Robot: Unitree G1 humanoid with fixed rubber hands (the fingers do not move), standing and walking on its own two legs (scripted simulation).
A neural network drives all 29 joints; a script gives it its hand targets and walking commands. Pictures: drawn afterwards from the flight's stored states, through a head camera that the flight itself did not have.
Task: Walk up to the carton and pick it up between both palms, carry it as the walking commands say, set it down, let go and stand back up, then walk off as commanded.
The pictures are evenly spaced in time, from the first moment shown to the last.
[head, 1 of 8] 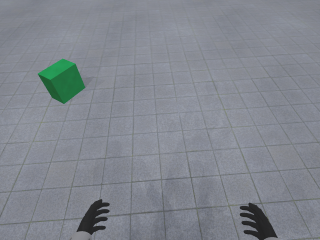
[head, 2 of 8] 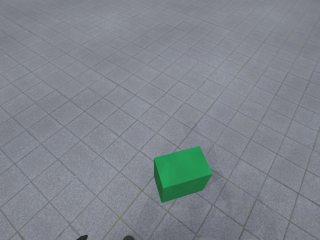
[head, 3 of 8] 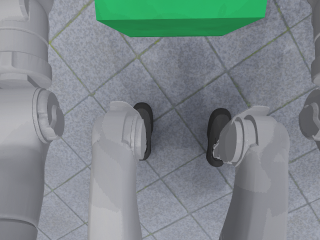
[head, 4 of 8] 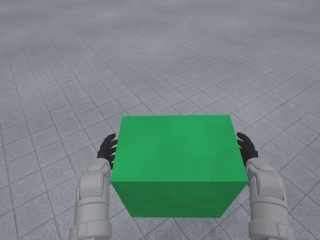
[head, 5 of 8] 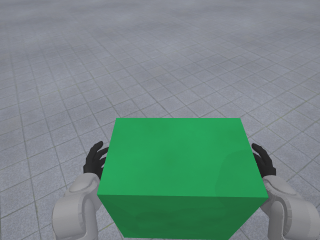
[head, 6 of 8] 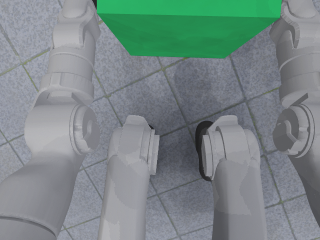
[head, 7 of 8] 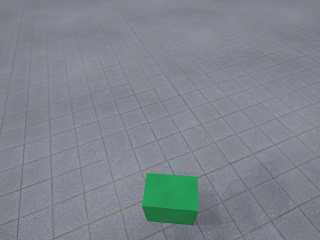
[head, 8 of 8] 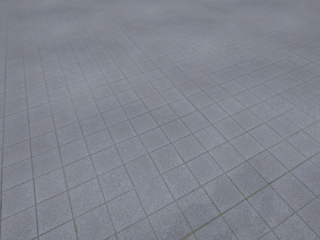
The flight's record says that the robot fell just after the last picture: no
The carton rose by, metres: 0.70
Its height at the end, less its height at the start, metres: -0.05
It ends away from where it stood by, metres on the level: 1.70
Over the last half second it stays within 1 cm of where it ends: yes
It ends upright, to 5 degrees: no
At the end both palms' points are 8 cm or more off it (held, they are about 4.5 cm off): yes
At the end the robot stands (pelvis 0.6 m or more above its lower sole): yes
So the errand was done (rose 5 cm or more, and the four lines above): no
